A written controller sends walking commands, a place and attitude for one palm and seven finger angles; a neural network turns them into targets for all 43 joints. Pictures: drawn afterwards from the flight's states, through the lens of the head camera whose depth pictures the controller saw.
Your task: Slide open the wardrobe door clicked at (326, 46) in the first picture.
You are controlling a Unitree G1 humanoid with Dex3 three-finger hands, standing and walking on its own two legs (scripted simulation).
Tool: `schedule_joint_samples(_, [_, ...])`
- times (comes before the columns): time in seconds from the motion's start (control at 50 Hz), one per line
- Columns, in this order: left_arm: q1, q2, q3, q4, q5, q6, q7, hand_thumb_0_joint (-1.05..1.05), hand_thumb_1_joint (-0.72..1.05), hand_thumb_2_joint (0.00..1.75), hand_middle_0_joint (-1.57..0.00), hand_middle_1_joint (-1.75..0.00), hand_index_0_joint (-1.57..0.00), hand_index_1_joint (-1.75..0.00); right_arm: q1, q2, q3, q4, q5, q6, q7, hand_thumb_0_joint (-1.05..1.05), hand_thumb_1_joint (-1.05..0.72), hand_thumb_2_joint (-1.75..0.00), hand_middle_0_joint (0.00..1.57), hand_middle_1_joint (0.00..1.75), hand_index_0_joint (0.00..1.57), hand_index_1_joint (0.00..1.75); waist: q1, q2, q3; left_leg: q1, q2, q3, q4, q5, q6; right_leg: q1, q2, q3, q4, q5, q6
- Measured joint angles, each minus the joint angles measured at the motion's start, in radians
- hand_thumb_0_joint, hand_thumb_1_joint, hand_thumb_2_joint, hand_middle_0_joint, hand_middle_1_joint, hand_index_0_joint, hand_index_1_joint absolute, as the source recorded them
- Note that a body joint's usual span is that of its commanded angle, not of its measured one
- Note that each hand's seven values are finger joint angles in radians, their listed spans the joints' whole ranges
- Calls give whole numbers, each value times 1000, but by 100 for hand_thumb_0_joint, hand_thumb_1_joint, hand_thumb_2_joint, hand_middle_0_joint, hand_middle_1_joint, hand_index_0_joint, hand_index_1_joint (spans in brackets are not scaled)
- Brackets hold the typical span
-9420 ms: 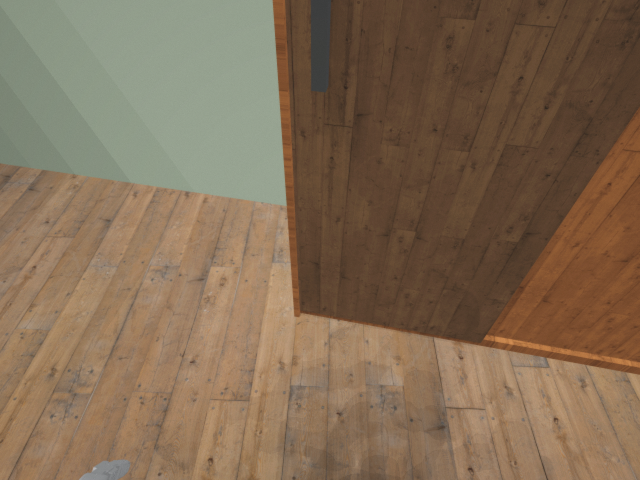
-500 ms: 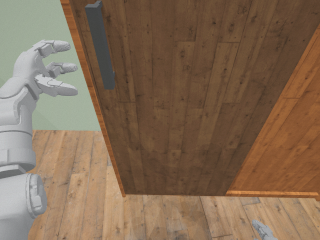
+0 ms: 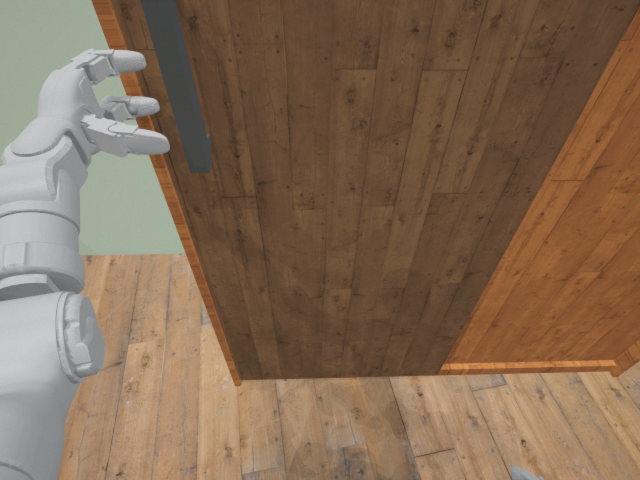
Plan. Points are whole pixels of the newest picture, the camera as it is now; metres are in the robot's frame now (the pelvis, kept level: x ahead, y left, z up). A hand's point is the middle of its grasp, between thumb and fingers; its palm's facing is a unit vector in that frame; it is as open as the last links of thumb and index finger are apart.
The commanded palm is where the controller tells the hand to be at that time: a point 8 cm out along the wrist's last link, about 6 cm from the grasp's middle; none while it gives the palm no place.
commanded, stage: move the hooked fingers beside the handle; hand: left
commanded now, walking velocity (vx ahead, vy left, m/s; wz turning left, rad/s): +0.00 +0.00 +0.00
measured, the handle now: (187, 86) +0.52 +0.17 +0.25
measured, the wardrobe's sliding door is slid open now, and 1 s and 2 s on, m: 0.00 0.00 0.00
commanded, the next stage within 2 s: feel for the door with the fingertips in 0.78 s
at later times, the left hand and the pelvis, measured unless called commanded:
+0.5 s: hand (124, 115) +0.47 +0.24 +0.24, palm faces +0.08 -1.00 +0.00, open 14.0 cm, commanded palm +0.44 +0.28 +0.25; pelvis +0.00 +0.00 +0.00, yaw +0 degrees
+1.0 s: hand (132, 112) +0.46 +0.22 +0.25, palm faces +0.06 -1.00 -0.01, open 14.0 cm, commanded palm +0.44 +0.26 +0.25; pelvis +0.01 +0.00 +0.00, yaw +0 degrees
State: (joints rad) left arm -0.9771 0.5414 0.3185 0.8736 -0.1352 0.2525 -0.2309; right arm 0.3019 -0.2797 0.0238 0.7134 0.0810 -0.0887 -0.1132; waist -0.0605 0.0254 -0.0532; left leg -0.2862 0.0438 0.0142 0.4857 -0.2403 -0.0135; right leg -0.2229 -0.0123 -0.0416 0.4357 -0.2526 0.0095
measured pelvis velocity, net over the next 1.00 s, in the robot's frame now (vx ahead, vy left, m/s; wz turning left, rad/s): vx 0.01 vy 0.00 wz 0.00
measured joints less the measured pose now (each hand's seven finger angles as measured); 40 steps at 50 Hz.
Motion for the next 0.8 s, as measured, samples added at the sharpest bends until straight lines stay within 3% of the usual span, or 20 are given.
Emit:
schedule_joint_samples(0.16, [3,39,49,56,19,-52,-9,-1,-50,30,-30,-120,-30,-120,57,-11,-11,1,-3,11,7,1,-91,-89,20,30,20,30,-22,4,-3,-10,7,18,-5,-1,1,-19,6,18,-4,6,1])
schedule_joint_samples(0.3, [43,66,61,27,19,-52,-26,-1,-50,30,-30,-120,-30,-120,91,-16,-21,10,3,20,5,1,-91,-89,20,30,20,30,-26,-3,0,-12,12,19,-1,-7,0,-17,12,20,-11,7,-1])
schedule_joint_samples(0.5, [9,53,28,34,10,-24,-29,-1,-51,30,-30,-120,-30,-120,59,-15,-19,10,1,10,7,1,-91,-89,20,30,20,30,-18,-6,-6,-29,7,4,13,-11,2,-20,7,5,-12,4,2])
schedule_joint_samples(0.66, [25,8,21,-9,-7,-30,-24,-1,-50,30,-30,-120,-30,-120,29,-4,-11,-14,-1,7,13,1,-91,-89,20,30,20,30,-4,1,-18,-18,2,9,9,-14,5,-13,2,10,-9,0,6])
schedule_joint_samples(0.8, [13,19,18,31,20,-26,2,-1,-50,30,-30,-120,-30,-120,12,4,-2,-28,-3,16,13,1,-91,-89,20,30,20,30,-6,2,-8,-23,2,5,16,-15,4,-19,1,6,2,-4,4])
